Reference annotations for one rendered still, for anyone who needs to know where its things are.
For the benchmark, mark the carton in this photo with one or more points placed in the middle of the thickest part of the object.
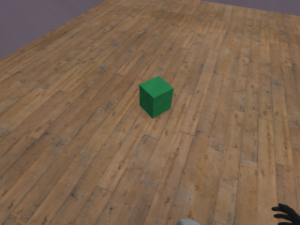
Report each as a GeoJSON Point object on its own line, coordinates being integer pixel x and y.
{"type": "Point", "coordinates": [156, 96]}

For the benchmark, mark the right robot hand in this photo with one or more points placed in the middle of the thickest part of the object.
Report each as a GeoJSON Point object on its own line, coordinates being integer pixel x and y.
{"type": "Point", "coordinates": [292, 216]}

